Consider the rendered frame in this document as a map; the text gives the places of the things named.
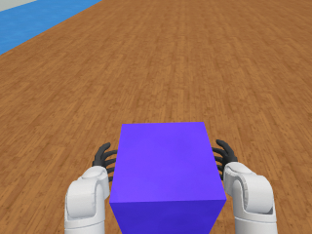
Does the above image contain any left robot hand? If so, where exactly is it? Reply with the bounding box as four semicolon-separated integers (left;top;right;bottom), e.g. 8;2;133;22
92;142;118;182

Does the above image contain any right robot hand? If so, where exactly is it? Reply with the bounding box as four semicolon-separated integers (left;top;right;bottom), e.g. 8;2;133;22
212;139;238;180

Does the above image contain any robot left forearm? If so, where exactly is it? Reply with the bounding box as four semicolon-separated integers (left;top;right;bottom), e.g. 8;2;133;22
63;166;110;234

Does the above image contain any robot right forearm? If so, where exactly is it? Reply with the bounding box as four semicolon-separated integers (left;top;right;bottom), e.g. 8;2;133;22
223;162;278;234

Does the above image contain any carton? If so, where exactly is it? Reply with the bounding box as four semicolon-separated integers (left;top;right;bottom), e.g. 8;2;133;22
109;122;227;234

